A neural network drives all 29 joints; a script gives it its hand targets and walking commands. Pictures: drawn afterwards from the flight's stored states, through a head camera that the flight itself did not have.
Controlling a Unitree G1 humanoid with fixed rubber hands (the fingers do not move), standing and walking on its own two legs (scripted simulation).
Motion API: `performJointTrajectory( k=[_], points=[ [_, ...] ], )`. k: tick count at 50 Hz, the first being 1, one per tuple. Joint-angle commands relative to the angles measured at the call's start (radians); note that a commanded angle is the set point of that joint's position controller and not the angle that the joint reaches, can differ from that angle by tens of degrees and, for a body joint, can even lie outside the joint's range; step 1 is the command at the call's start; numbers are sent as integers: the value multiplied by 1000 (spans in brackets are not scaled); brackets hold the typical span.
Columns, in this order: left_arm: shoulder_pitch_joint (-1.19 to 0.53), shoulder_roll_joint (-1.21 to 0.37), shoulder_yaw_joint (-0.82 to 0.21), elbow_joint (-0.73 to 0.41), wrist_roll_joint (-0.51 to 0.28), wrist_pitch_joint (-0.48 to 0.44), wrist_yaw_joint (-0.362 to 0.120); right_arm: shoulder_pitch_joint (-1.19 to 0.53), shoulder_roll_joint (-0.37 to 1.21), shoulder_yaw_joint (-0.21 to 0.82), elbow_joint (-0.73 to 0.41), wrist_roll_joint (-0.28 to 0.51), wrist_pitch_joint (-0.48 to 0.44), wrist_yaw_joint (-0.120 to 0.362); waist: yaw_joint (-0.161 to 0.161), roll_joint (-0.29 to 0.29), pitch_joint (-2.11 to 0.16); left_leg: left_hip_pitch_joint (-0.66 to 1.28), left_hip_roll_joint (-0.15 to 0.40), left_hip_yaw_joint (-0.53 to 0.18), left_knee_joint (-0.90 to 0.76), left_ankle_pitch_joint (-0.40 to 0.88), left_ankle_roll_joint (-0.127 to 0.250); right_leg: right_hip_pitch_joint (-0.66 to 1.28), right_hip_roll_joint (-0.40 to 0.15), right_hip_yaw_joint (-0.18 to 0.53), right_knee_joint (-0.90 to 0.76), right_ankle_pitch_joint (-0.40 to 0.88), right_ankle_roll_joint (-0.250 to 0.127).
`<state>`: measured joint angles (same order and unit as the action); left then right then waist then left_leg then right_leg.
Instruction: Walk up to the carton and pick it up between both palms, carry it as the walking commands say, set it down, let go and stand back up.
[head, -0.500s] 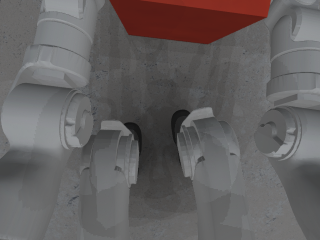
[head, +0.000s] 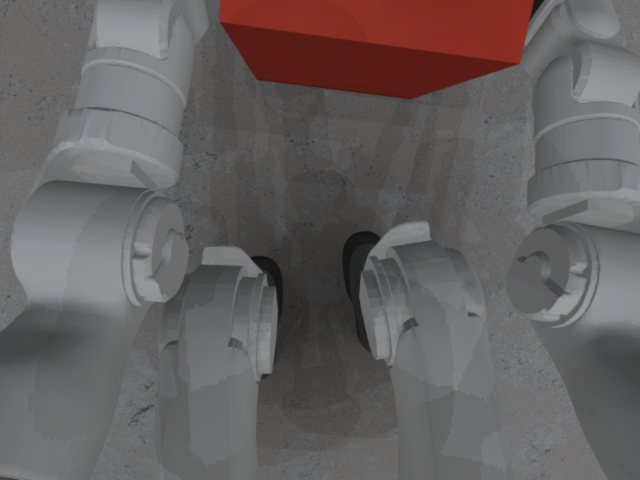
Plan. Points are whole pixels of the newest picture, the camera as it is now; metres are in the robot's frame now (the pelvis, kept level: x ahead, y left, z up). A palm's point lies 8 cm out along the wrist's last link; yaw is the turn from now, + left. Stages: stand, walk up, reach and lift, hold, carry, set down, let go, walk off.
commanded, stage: set down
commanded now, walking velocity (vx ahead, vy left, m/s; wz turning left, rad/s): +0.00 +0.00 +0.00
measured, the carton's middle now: out of the picture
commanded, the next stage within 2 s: none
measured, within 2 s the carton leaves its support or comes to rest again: neither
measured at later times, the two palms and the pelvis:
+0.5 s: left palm out of the picture +0.58 +0.07 -0.16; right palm out of the picture +0.52 -0.24 -0.16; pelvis +0.00 +0.00 -0.01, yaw +0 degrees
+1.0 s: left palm out of the picture +0.59 +0.10 -0.18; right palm out of the picture +0.53 -0.25 -0.18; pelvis +0.00 -0.01 -0.01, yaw +0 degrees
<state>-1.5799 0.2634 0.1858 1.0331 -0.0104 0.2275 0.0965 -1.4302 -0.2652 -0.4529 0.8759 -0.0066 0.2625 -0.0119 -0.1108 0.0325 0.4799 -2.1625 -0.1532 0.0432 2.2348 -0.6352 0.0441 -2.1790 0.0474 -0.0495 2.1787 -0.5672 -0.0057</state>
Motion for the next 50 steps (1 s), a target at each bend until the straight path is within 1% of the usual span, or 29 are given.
performJointTrajectory(
  k=[1, 3, 5, 6, 8, 9, 10, 12, 17, 19, 20, 21, 22, 24, 28, 29, 30, 31, 32, 34, 36, 37, 38, 39, 40, 44, 46, 47, 50],
  points=[
    [-490, -830, -263, -54, -90, 3, -239, -578, 786, 372, -32, 70, 10, 261, -107, 35, -1059, 373, 15, -83, -198, 187, 3, 538, 24, 31, -140, 253, -5],
    [-514, -796, -278, -55, -83, 5, -238, -588, 785, 353, -34, 73, 9, 264, -62, 97, -1007, 372, 17, -72, -200, 151, 0, 484, 25, 51, -135, 219, -14],
    [-551, -836, -302, -115, -98, -8, -233, -611, 770, 386, -61, 74, -1, 259, -81, 65, -1074, 434, 12, -89, -184, 210, 3, 472, 26, 39, -118, 244, -17],
    [-493, -810, -278, -79, -76, -5, -232, -605, 752, 386, -69, 81, -11, 256, -50, 102, -1048, 399, 14, -62, -176, 217, -3, 496, 24, 42, -121, 251, -12],
    [-506, -796, -269, -64, -84, -7, -237, -632, 772, 386, -72, 75, -4, 249, -65, 57, -1015, 377, 24, -83, -191, 192, 3, 506, 22, 37, -133, 230, -3],
    [-490, -780, -238, -37, -83, -1, -234, -639, 752, 374, -48, 76, 2, 260, -36, 52, -1015, 420, 12, -71, -186, 186, 5, 494, 16, 38, -120, 206, 0],
    [-506, -773, -228, -47, -70, -4, -231, -586, 739, 361, -14, 60, 6, 261, -77, 65, -1002, 409, 29, -86, -173, 170, 6, 463, 18, 57, -125, 208, -14],
    [-465, -757, -215, -2, -65, 3, -230, -605, 738, 337, -38, 58, -2, 260, -49, 64, -971, 403, 23, -80, -191, 157, 13, 434, 22, 42, -133, 182, -9],
    [-486, -675, -239, -61, -59, -11, -216, -565, 647, 303, -1, 49, -4, 251, -66, 70, -950, 461, 40, -87, -192, 192, 6, 422, 24, 30, -115, 197, -5],
    [-429, -630, -202, -18, -55, -16, -197, -601, 638, 318, -28, 77, -15, 232, -13, 59, -961, 448, 25, -56, -180, 181, 5, 481, 21, 48, -136, 196, 5],
    [-491, -607, -215, -45, -76, -20, -195, -592, 571, 292, -27, 63, -30, 214, -66, 68, -961, 434, 38, -65, -162, 168, 0, 495, 13, 46, -130, 194, -1],
    [-445, -600, -217, -19, -61, -20, -182, -623, 543, 284, -29, 66, -40, 207, -46, 109, -961, 463, 33, -69, -193, 188, 3, 456, 11, 31, -123, 201, 5],
    [-467, -573, -203, -43, -62, -29, -180, -570, 546, 282, -9, 50, -37, 200, -53, 61, -991, 455, 35, -76, -184, 190, 0, 481, 24, 30, -120, 203, 4],
    [-476, -487, -180, -4, -55, -27, -166, -517, 461, 222, 72, 18, -38, 181, -99, 53, -931, 450, 48, -87, -181, 166, -7, 444, 10, 30, -115, 192, -1],
    [-465, -320, -180, -40, -50, -45, -119, -504, 288, 170, 38, 26, -84, 120, -75, 102, -1032, 492, 52, -89, -185, 193, -27, 509, 8, 35, -111, 242, -6],
    [-479, -272, -196, -18, -71, -43, -110, -477, 220, 142, 82, 2, -81, 103, -117, 88, -1020, 541, 62, -110, -185, 226, -28, 472, 1, 22, -108, 251, 6],
    [-460, -261, -196, -44, -70, -44, -98, -521, 191, 163, 25, 20, -99, 95, -92, 94, -1060, 581, 52, -94, -192, 235, -36, 516, 1, 27, -130, 251, -5],
    [-449, -250, -211, 15, -73, -44, -93, -495, 177, 131, 60, 32, -104, 81, -101, 148, -1090, 580, 65, -99, -187, 240, -42, 500, 0, 28, -115, 268, 4],
    [-441, -169, -215, -22, -104, -58, -69, -482, 83, 130, 41, 35, -127, 43, -124, 95, -1133, 601, 61, -103, -186, 247, -39, 535, 4, 16, -125, 268, 2],
    [-436, 86, -145, -103, -87, -87, -14, -453, -78, 123, 24, 66, -144, -18, -55, 64, -1215, 548, 59, -72, -173, 297, -45, 626, 6, 42, -124, 352, 9],
    [-398, 134, -161, 28, -135, -76, 14, -414, -151, 125, 85, 69, -157, -60, -84, 9, -1226, 479, 67, -74, -165, 283, -48, 679, 4, 34, -134, 387, 23],
    [-420, 179, -130, 9, -114, -84, 23, -457, -158, 149, 68, 97, -155, -69, -28, 22, -1229, 448, 64, -69, -163, 275, -45, 679, -2, 57, -120, 397, 20],
    [-443, 182, -134, -26, -125, -97, 22, -412, -168, 140, 110, 87, -162, -83, -69, 10, -1219, 424, 63, -82, -183, 276, -41, 677, 2, 43, -120, 414, 21],
    [-416, 209, -139, -7, -126, -99, 20, -394, -147, 172, 127, 134, -163, -78, -33, 41, -1255, 443, 75, -76, -164, 310, -52, 716, -8, 69, -108, 463, 19],
    [-387, 198, -162, 29, -153, -98, 23, -400, -190, 157, 123, 128, -170, -88, -62, 21, -1265, 438, 84, -87, -166, 314, -41, 680, -9, 64, -110, 460, 22],
    [-416, 259, -148, -15, -137, -118, 21, -364, -220, 191, 167, 167, -184, -105, -46, 76, -1389, 458, 89, -63, -130, 366, -58, 770, -23, 99, -106, 564, 7],
    [-372, 239, -169, 32, -151, -110, 15, -350, -237, 136, 187, 146, -184, -111, -81, 72, -1337, 408, 86, -69, -146, 328, -47, 721, -17, 76, -111, 521, 15],
    [-417, 246, -184, -98, -161, -117, 13, -334, -264, 122, 140, 161, -196, -113, -139, 118, -1461, 486, 89, -76, -138, 385, -63, 800, -17, 74, -98, 610, 3],
    [-394, 231, -218, -8, -182, -103, 2, -342, -242, 163, 122, 182, -188, -114, -125, 102, -1418, 445, 99, -68, -145, 327, -64, 755, -29, 67, -124, 555, -4]
  ],
)
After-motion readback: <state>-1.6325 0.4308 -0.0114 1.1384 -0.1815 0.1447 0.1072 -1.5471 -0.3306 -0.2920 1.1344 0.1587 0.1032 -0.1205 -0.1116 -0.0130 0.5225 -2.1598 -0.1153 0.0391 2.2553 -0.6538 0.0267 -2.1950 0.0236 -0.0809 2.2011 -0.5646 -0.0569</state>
